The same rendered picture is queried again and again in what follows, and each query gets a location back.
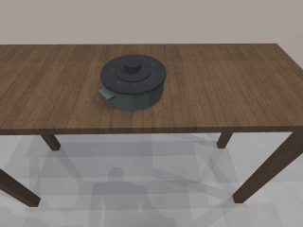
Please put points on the pot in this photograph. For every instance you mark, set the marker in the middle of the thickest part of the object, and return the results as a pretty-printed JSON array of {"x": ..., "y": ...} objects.
[{"x": 131, "y": 102}]

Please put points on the knob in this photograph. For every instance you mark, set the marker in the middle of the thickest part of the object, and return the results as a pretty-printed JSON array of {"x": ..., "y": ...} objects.
[{"x": 132, "y": 65}]

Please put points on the lid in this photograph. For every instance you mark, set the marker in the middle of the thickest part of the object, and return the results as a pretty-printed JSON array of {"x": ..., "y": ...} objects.
[{"x": 117, "y": 79}]

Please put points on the table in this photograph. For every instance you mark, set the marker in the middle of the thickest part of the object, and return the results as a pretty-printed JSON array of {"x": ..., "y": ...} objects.
[{"x": 52, "y": 89}]

